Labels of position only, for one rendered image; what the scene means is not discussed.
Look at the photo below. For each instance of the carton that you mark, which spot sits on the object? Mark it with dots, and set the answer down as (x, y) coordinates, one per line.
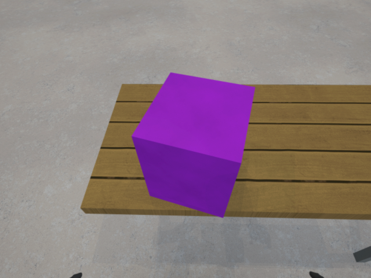
(190, 141)

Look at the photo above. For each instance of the table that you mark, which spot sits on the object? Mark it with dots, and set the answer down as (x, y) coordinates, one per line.
(307, 154)

